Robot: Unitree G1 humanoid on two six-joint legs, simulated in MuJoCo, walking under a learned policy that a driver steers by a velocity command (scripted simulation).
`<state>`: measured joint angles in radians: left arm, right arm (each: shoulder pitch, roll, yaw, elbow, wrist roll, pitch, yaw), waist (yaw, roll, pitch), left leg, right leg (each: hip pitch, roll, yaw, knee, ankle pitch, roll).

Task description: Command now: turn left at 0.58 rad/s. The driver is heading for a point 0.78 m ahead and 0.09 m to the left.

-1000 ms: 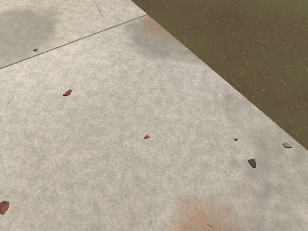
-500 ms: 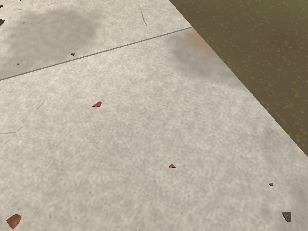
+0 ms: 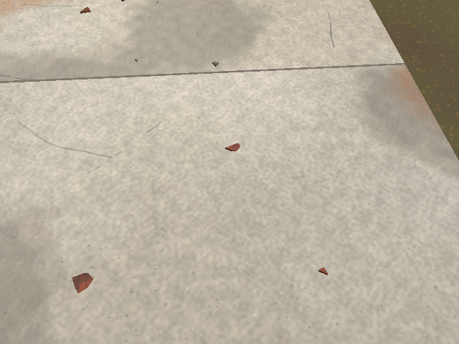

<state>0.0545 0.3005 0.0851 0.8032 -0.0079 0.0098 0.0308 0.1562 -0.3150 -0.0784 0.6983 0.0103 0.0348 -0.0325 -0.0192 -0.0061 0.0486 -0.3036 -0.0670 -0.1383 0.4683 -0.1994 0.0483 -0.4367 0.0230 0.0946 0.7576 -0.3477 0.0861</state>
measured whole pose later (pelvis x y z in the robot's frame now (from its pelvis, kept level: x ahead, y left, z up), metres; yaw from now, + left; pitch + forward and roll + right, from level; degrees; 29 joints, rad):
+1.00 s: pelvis +0.18 +0.08 -0.02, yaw +21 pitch +2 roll +0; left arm 0.03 0.28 0.04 0.77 -0.02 -0.08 -0.08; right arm 0.42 -0.30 -0.06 0.78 0.00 -0.05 -0.02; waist -0.06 -0.02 0.03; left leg 0.18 -0.02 0.02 0.17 -0.40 0.04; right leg -0.59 -0.02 -0.05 0.53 0.00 -0.05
